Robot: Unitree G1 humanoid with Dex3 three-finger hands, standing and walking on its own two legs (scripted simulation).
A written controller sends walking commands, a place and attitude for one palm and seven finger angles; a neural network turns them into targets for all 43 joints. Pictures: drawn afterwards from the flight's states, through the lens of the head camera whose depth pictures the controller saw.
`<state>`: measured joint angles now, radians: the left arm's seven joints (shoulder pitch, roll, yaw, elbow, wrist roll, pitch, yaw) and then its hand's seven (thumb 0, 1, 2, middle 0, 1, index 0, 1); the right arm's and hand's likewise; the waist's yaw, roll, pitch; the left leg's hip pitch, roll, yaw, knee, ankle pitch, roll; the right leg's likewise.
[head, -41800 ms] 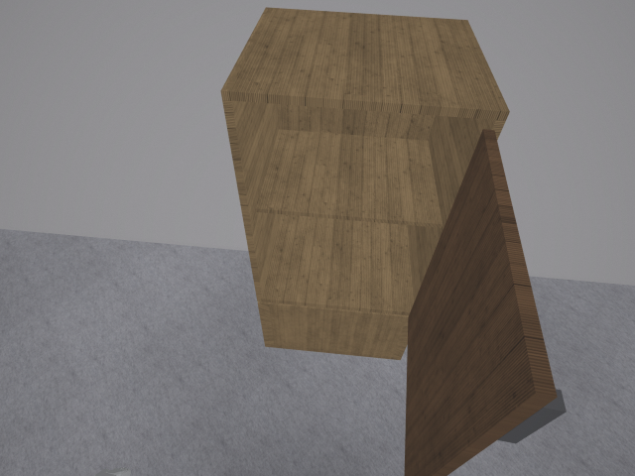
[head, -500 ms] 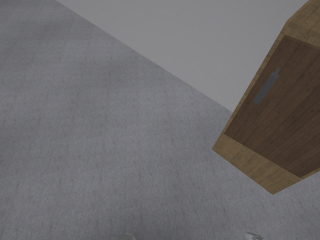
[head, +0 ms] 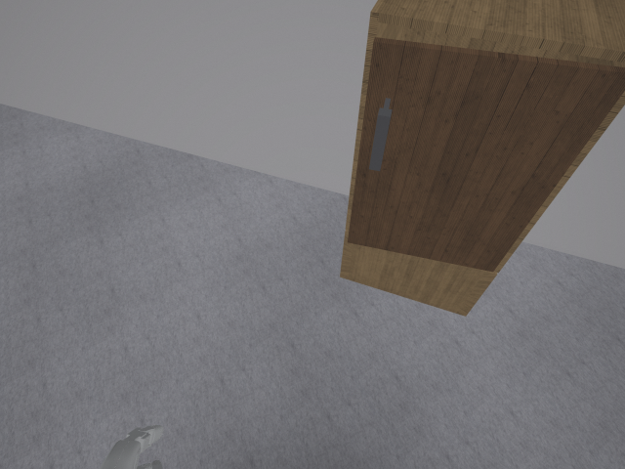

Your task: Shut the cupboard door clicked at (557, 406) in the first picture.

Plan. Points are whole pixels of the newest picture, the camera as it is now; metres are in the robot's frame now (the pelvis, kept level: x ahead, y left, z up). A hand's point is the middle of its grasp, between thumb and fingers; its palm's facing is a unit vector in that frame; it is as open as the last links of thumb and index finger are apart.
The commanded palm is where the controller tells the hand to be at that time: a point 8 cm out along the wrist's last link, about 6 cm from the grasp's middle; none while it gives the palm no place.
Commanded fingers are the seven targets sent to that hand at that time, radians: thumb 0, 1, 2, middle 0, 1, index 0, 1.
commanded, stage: turn to face it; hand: left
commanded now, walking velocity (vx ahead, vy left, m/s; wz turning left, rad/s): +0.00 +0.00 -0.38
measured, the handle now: (381, 134) +0.72 -0.11 -0.02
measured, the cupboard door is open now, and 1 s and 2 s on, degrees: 6 6 6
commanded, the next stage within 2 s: take the last steps up to it in 0.38 s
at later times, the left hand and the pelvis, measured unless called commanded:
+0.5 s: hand out of the picture +0.12 +0.20 -0.17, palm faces -0.12 -0.98 -0.17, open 7.3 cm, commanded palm none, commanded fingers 0.00 0.90 0.90 -0.20 -0.30 -0.20 -0.30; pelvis +0.04 +0.02 +0.01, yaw -10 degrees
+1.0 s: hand (273, 416) +0.21 +0.07 -0.14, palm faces -0.27 -0.94 -0.21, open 7.3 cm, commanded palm none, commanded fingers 0.00 0.90 0.90 -0.20 -0.30 -0.20 -0.30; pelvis +0.09 -0.09 +0.02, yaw -16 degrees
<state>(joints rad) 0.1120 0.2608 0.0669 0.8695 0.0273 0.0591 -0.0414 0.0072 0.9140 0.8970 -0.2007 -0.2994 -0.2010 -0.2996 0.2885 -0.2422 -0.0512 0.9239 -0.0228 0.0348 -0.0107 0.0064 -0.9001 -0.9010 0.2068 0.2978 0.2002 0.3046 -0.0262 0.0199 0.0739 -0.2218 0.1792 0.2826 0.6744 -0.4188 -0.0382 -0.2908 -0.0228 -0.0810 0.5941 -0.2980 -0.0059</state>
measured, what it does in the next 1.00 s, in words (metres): walks ahead, turning right: left foot, then right foot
